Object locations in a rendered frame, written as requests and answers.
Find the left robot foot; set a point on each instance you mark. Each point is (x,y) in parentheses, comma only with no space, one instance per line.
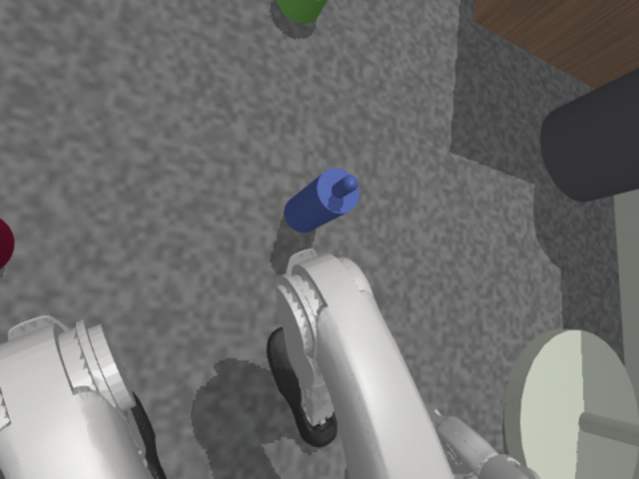
(149,438)

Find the right robot hand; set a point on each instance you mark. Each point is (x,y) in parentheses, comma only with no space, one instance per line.
(462,444)

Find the right robot arm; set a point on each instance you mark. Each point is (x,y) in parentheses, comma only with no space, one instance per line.
(503,466)

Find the coat stand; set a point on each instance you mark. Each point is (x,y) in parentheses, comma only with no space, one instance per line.
(570,410)

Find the right robot foot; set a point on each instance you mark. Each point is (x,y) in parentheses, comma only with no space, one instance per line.
(288,385)

